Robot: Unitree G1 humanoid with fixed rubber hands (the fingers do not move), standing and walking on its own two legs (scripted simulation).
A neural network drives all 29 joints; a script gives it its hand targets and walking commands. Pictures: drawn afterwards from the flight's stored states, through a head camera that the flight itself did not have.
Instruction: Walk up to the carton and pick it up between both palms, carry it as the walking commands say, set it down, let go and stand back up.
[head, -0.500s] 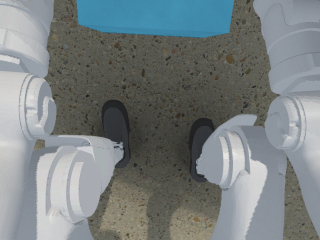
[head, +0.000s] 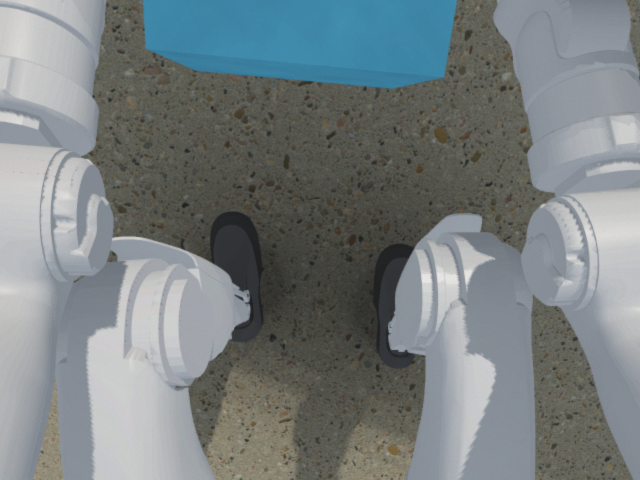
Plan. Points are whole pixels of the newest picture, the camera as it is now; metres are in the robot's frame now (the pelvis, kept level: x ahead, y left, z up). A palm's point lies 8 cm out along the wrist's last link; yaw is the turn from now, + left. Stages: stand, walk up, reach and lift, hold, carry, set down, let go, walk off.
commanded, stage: reach and lift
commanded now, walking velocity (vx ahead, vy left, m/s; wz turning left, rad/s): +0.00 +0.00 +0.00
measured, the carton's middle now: out of the picture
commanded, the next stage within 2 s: none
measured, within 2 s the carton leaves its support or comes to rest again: neither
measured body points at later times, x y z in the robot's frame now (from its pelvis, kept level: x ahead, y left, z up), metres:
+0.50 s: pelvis -0.01 +0.00 +0.04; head +0.35 -0.01 +0.30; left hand +0.60 +0.15 -0.07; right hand +0.55 -0.18 -0.09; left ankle +0.17 +0.11 -0.34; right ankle +0.10 -0.13 -0.34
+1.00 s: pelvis -0.02 +0.00 +0.07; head +0.31 -0.03 +0.36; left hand +0.58 +0.13 -0.01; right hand +0.53 -0.19 -0.03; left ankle +0.16 +0.11 -0.34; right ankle +0.10 -0.13 -0.34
